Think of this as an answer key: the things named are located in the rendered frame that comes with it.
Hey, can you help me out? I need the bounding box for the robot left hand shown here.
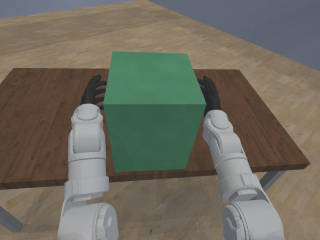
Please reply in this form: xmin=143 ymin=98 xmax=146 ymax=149
xmin=80 ymin=74 xmax=107 ymax=110

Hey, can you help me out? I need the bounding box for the robot right upper arm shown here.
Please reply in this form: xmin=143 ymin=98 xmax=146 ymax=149
xmin=222 ymin=199 xmax=286 ymax=240

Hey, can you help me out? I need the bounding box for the robot right hand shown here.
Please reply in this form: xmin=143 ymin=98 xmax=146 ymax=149
xmin=197 ymin=76 xmax=221 ymax=117

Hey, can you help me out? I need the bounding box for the left robot forearm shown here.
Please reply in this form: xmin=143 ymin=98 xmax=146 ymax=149
xmin=57 ymin=103 xmax=110 ymax=240

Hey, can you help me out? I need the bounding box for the carton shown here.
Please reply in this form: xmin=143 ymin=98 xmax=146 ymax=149
xmin=103 ymin=51 xmax=207 ymax=172

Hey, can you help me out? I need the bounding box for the robot left upper arm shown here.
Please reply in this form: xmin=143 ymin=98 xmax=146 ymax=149
xmin=58 ymin=202 xmax=119 ymax=240

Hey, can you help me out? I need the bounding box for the table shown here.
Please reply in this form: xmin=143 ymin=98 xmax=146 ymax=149
xmin=0 ymin=68 xmax=310 ymax=232

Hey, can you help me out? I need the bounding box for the right robot forearm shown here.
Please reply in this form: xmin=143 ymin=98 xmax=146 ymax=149
xmin=202 ymin=110 xmax=284 ymax=235

